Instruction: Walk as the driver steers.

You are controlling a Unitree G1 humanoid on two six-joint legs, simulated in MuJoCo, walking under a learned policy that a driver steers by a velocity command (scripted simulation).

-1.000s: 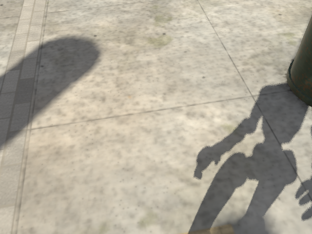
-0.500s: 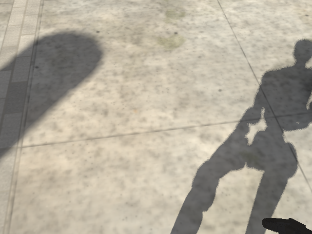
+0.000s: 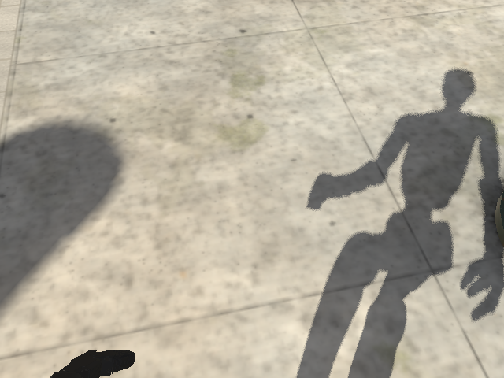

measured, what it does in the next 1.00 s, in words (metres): walks ahead, turning left: right foot, then left foot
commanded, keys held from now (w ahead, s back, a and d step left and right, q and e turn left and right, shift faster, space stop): w+q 0.80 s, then w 0.20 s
